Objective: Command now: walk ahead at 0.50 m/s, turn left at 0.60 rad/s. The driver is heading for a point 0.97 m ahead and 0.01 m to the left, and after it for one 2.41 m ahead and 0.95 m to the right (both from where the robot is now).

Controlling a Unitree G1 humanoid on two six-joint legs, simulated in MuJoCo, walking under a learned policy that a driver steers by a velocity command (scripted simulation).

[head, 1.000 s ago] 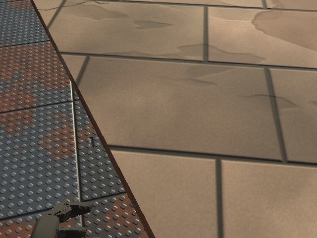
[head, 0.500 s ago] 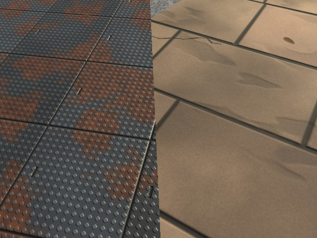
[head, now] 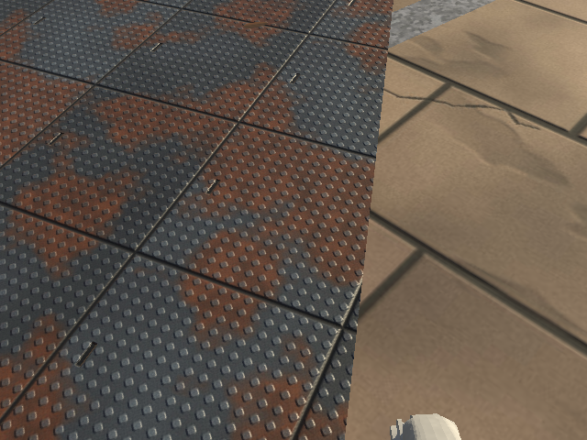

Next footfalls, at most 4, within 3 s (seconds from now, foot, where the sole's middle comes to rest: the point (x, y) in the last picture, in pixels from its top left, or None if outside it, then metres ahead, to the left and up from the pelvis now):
0.16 right None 0.25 -0.17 -0.62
0.74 left None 0.51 0.14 -0.77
1.26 right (333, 298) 0.89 -0.06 -0.77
1.82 left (241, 269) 0.99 0.19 -0.77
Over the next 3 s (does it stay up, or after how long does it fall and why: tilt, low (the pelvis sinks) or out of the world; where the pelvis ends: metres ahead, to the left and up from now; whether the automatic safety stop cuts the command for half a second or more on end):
stays up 0.91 0.13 0.01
